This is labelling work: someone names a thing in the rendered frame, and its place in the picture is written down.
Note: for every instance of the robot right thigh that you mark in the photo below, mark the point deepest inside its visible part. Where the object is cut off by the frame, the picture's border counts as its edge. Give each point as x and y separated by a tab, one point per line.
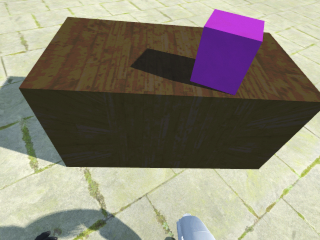
192	228

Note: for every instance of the pedestal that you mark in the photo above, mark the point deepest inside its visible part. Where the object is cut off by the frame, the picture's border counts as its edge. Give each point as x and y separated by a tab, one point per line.
117	94

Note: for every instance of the carton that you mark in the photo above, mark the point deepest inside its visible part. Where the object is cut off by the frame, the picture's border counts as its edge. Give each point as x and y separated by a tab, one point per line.
228	45

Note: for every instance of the robot left hand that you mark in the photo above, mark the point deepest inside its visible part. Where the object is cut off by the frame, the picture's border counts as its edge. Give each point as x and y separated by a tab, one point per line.
44	236

